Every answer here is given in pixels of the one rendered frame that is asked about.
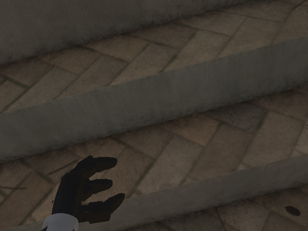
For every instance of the left robot forearm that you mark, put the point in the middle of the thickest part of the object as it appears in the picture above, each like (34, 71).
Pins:
(60, 222)

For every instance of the left robot hand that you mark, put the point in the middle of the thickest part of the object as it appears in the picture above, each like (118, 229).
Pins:
(76, 187)

